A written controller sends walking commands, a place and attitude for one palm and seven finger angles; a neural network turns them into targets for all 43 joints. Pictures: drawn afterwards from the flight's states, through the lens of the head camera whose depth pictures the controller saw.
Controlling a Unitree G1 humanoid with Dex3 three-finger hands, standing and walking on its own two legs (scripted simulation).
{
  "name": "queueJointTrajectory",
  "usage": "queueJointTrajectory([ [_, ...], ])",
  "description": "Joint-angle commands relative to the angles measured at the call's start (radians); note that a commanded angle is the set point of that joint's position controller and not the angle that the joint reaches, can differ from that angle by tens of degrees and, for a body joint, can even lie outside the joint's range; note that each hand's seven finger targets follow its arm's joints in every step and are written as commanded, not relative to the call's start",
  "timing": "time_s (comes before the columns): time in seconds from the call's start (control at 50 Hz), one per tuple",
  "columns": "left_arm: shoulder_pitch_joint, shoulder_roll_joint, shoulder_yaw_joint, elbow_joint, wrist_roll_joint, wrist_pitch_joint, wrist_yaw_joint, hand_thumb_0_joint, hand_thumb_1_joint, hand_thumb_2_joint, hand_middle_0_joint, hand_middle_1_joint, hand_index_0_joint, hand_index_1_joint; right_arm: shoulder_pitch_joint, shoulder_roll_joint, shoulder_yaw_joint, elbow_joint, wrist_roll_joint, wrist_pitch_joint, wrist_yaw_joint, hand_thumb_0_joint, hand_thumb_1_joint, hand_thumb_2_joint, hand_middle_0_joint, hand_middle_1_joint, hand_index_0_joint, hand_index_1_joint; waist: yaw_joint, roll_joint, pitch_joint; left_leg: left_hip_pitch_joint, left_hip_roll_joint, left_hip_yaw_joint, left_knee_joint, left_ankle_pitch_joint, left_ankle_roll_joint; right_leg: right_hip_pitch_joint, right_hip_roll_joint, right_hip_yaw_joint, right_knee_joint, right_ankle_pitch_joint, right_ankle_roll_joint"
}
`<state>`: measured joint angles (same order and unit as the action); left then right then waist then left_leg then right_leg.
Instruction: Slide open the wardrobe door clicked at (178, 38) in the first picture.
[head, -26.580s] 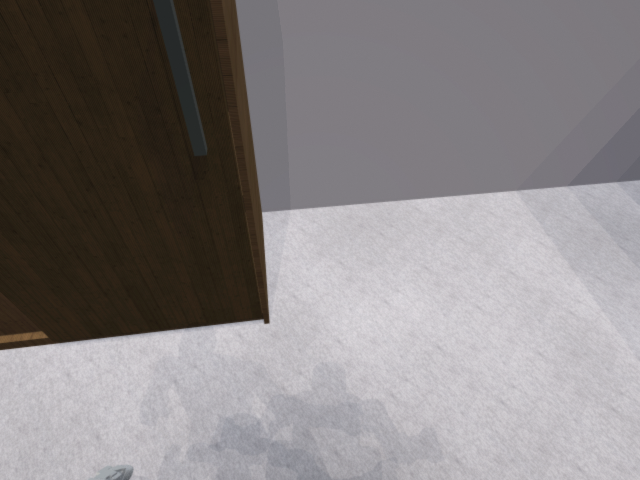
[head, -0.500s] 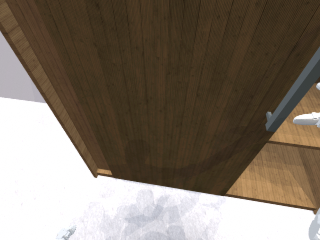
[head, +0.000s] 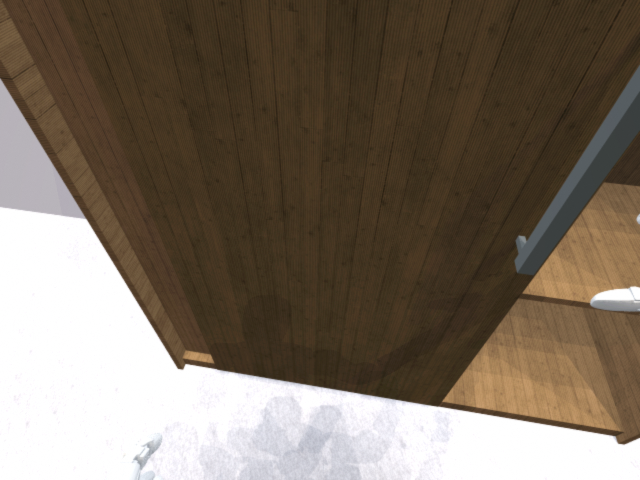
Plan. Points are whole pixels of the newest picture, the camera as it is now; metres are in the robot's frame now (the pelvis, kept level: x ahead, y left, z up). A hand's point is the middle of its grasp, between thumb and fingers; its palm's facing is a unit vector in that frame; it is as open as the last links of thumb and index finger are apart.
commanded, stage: slip the hand off the handle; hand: right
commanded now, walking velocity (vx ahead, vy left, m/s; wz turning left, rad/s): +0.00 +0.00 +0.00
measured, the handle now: (576, 172) +0.45 -0.28 +0.19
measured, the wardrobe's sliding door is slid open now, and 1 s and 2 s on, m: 0.54 0.54 0.54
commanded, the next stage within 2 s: draw the hand back to the body in 0.62 s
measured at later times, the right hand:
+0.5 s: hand out of the picture +0.27 -0.33 +0.17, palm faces +0.44 +0.89 -0.15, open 14.7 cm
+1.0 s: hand out of the picture +0.25 -0.30 +0.18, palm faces +0.11 +0.99 -0.04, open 14.7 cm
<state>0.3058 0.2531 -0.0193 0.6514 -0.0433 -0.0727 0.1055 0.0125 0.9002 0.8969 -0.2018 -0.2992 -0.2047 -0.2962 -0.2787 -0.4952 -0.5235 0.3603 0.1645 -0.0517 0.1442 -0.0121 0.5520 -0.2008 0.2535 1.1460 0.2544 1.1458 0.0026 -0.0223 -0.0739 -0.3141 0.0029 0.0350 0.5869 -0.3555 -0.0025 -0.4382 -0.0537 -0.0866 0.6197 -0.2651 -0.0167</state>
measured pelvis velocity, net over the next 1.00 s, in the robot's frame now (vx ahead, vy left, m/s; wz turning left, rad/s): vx -0.01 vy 0.01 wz -0.02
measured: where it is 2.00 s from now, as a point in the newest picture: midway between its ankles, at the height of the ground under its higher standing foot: outside the picture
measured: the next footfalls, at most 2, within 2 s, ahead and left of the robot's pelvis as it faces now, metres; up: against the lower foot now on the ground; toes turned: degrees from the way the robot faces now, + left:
none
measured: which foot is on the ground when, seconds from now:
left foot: down 0.00-1.00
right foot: down 0.00-1.00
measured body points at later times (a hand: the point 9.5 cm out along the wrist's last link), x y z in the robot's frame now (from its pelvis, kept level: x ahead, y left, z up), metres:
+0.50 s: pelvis -0.02 +0.02 +0.00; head -0.02 +0.02 +0.45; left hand +0.17 +0.25 -0.08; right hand +0.24 -0.37 +0.18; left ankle -0.04 +0.12 -0.73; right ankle +0.03 -0.11 -0.73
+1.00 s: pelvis -0.01 +0.01 +0.00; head -0.04 +0.02 +0.45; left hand +0.16 +0.26 -0.06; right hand +0.24 -0.35 +0.18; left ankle -0.04 +0.12 -0.73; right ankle +0.03 -0.11 -0.73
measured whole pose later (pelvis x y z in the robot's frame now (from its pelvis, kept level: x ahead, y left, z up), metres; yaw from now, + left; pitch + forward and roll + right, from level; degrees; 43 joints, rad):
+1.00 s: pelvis -0.01 +0.01 +0.00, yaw -1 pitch -1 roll +1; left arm 0.27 0.29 -0.05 0.61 -0.09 -0.20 0.14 0.02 0.90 0.90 -0.20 -0.30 -0.20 -0.30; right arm -0.07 -0.53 -0.53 0.25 0.40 0.10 0.49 -0.01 0.55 -0.20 0.25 1.15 0.25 1.15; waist -0.02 -0.05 -0.07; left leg -0.20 -0.01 0.05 0.55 -0.33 0.01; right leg -0.33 -0.06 -0.07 0.58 -0.23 0.00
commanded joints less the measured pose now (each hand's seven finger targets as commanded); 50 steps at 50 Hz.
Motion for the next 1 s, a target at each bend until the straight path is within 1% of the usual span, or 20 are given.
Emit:
queueJointTrajectory([
  [0.0,-0.088,0.143,0.047,-0.139,-0.007,-0.075,0.029,0.0,0.9,0.9,-0.2,-0.3,-0.2,-0.3,-0.326,-0.297,-0.037,-0.297,0.018,-0.035,-0.023,0.0,0.55,-0.2,0.25,1.15,0.25,1.15,-0.019,-0.097,-0.2,-0.071,-0.042,0.015,-0.091,0.22,0.019,0.292,0.024,0.089,-0.083,0.21,-0.026],
  [0.02,-0.094,0.144,0.045,-0.138,-0.005,-0.079,0.03,0.0,0.9,0.9,-0.2,-0.3,-0.2,-0.3,-0.318,-0.3,-0.039,-0.311,0.016,-0.028,-0.025,0.0,0.55,-0.2,0.25,1.15,0.25,1.15,-0.022,-0.097,-0.216,-0.069,-0.039,0.014,-0.09,0.213,0.018,0.299,0.025,0.098,-0.089,0.2,-0.024],
  [0.06,-0.114,0.134,0.035,-0.136,-0.006,-0.089,0.034,0.0,0.9,0.9,-0.2,-0.3,-0.2,-0.3,-0.331,-0.223,0.032,-0.318,0.018,-0.017,-0.02,0.0,0.55,-0.2,0.25,1.15,0.25,1.15,-0.008,-0.094,-0.182,-0.09,-0.036,0.019,-0.098,0.192,0.018,0.311,0.024,0.108,-0.099,0.173,-0.02],
  [0.12,-0.127,0.14,0.029,-0.127,-0.009,-0.094,0.042,0.0,0.9,0.9,-0.2,-0.3,-0.2,-0.3,-0.317,-0.264,0.001,-0.293,0.025,-0.004,-0.016,0.0,0.55,-0.2,0.25,1.15,0.25,1.15,-0.014,-0.057,-0.158,-0.075,-0.031,0.014,-0.117,0.177,0.018,0.288,0.029,0.107,-0.107,0.139,-0.021],
  [0.24,-0.158,0.124,0.02,-0.139,-0.007,-0.113,0.039,0.0,0.9,0.9,-0.2,-0.3,-0.2,-0.3,-0.269,-0.23,0.017,-0.35,0.031,-0.012,-0.008,0.0,0.55,-0.2,0.25,1.15,0.25,1.15,-0.033,-0.069,-0.187,-0.037,-0.027,0.016,-0.119,0.201,0.022,0.315,0.036,0.107,-0.109,0.167,-0.02],
  [0.34,-0.175,0.125,0.017,-0.135,-0.009,-0.112,0.043,0.0,0.9,0.9,-0.2,-0.3,-0.2,-0.3,-0.213,-0.317,-0.078,-0.33,0.053,-0.005,0.005,0.0,0.55,-0.2,0.25,1.15,0.25,1.15,-0.046,-0.037,-0.167,0.0,-0.019,-0.001,-0.135,0.222,0.011,0.269,0.042,0.08,-0.106,0.161,-0.022],
  [0.36,-0.181,0.123,0.012,-0.132,-0.011,-0.113,0.045,0.0,0.9,0.9,-0.2,-0.3,-0.2,-0.3,-0.252,-0.303,-0.053,-0.327,0.051,-0.006,0.011,0.0,0.55,-0.2,0.25,1.15,0.25,1.15,-0.035,-0.067,-0.138,-0.021,-0.019,0.0,-0.138,0.195,0.012,0.263,0.043,0.081,-0.11,0.14,-0.019],
  [0.42,-0.174,0.127,0.014,-0.123,-0.011,-0.123,0.051,0.0,0.9,0.9,-0.2,-0.3,-0.2,-0.3,-0.276,-0.324,-0.058,-0.302,0.049,-0.014,0.021,0.0,0.55,-0.2,0.25,1.15,0.25,1.15,-0.028,-0.082,-0.128,-0.033,-0.016,-0.01,-0.145,0.17,0.01,0.255,0.045,0.078,-0.101,0.115,-0.022],
  [0.44,-0.173,0.126,0.013,-0.124,-0.01,-0.128,0.051,0.0,0.9,0.9,-0.2,-0.3,-0.2,-0.3,-0.29,-0.289,-0.022,-0.298,0.049,-0.019,0.029,0.0,0.55,-0.2,0.25,1.15,0.25,1.15,-0.02,-0.091,-0.128,-0.047,-0.016,-0.011,-0.145,0.154,0.01,0.26,0.048,0.08,-0.1,0.102,-0.023],
  [0.46,-0.168,0.13,0.016,-0.119,-0.01,-0.132,0.053,0.0,0.9,0.9,-0.2,-0.3,-0.2,-0.3,-0.298,-0.302,-0.03,-0.289,0.05,-0.026,0.036,0.0,0.55,-0.2,0.25,1.15,0.25,1.15,-0.019,-0.085,-0.13,-0.053,-0.017,-0.011,-0.144,0.147,0.01,0.261,0.047,0.085,-0.098,0.096,-0.023],
  [0.52,-0.158,0.137,0.024,-0.117,-0.007,-0.14,0.052,0.0,0.9,0.9,-0.2,-0.3,-0.2,-0.3,-0.248,-0.328,-0.058,-0.28,0.061,-0.044,0.052,0.0,0.55,-0.2,0.25,1.15,0.25,1.15,-0.034,-0.077,-0.179,-0.016,-0.012,-0.023,-0.129,0.213,0.007,0.254,0.049,0.078,-0.076,0.142,-0.028],
  [0.6,-0.154,0.141,0.028,-0.121,-0.013,-0.141,0.05,0.0,0.9,0.9,-0.2,-0.3,-0.2,-0.3,-0.195,-0.346,-0.094,-0.254,0.089,-0.052,0.075,0.0,0.55,-0.2,0.25,1.15,0.25,1.15,-0.048,-0.031,-0.169,0.004,-0.009,-0.027,-0.119,0.233,0.001,0.215,0.05,0.073,-0.069,0.145,-0.027],
  [0.62,-0.159,0.139,0.029,-0.124,-0.014,-0.143,0.047,0.0,0.9,0.9,-0.2,-0.3,-0.2,-0.3,-0.183,-0.341,-0.095,-0.262,0.089,-0.051,0.075,0.0,0.55,-0.2,0.25,1.15,0.25,1.15,-0.053,-0.06,-0.165,-0.009,-0.008,-0.03,-0.12,0.228,0.001,0.218,0.05,0.071,-0.071,0.14,-0.027],
  [0.72,-0.149,0.144,0.033,-0.122,-0.014,-0.145,0.047,0.0,0.9,0.9,-0.2,-0.3,-0.2,-0.3,-0.173,-0.362,-0.122,-0.26,0.086,-0.048,0.057,0.0,0.55,-0.2,0.25,1.15,0.25,1.15,-0.051,-0.036,-0.15,-0.028,-0.008,-0.035,-0.121,0.188,-0.005,0.193,0.049,0.068,-0.07,0.11,-0.028],
  [0.74,-0.157,0.17,0.023,-0.126,-0.039,-0.151,0.053,0.0,0.9,0.9,-0.2,-0.3,-0.2,-0.3,-0.163,-0.296,-0.041,-0.159,0.179,0.007,0.189,0.0,0.55,-0.2,0.25,1.15,0.25,1.15,-0.004,-0.03,-0.174,0.028,0.001,-0.049,-0.138,0.215,-0.013,0.222,0.043,0.073,-0.087,0.091,-0.028],
  [0.78,-0.166,0.17,0.023,-0.152,-0.05,-0.159,0.072,0.0,0.9,0.9,-0.2,-0.3,-0.2,-0.3,-0.205,-0.404,-0.116,-0.216,0.225,0.049,0.31,0.0,0.55,-0.2,0.25,1.15,0.25,1.15,-0.033,-0.04,-0.203,0.057,0.004,-0.076,-0.145,0.266,-0.028,0.24,0.044,0.082,-0.074,0.124,-0.035],
  [0.82,-0.181,0.166,0.01,-0.172,-0.05,-0.167,0.071,0.0,0.9,0.9,-0.2,-0.3,-0.2,-0.3,-0.209,-0.426,-0.122,-0.258,0.248,0.075,0.39,0.0,0.55,-0.2,0.25,1.15,0.25,1.15,-0.039,-0.084,-0.209,0.072,0.011,-0.089,-0.137,0.329,-0.04,0.255,0.046,0.095,-0.065,0.169,-0.032],
  [0.88,-0.171,0.144,0.005,-0.21,-0.047,-0.189,0.053,0.0,0.9,0.9,-0.2,-0.3,-0.2,-0.3,-0.087,-0.396,-0.137,-0.319,0.256,0.082,0.376,0.0,0.55,-0.2,0.25,1.15,0.25,1.15,-0.063,-0.086,-0.147,0.023,-0.019,-0.027,-0.143,0.259,-0.006,0.28,0.048,0.106,-0.101,0.163,-0.026],
  [0.9,-0.177,0.143,0.007,-0.217,-0.044,-0.196,0.045,0.0,0.9,0.9,-0.2,-0.3,-0.2,-0.3,-0.042,-0.392,-0.154,-0.321,0.263,0.083,0.354,0.0,0.55,-0.2,0.25,1.15,0.25,1.15,-0.072,-0.061,-0.119,0.022,-0.018,-0.041,-0.155,0.246,-0.008,0.267,0.045,0.102,-0.097,0.158,-0.025],
  [0.98,-0.176,0.147,0.011,-0.226,-0.051,-0.203,0.028,0.0,0.9,0.9,-0.2,-0.3,-0.2,-0.3,0.028,-0.32,-0.134,-0.334,0.267,0.124,0.311,0.0,0.55,-0.2,0.25,1.15,0.25,1.15,-0.067,-0.034,-0.093,-0.004,-0.026,-0.009,-0.166,0.175,0.0,0.276,0.037,0.105,-0.134,0.1,-0.019],
])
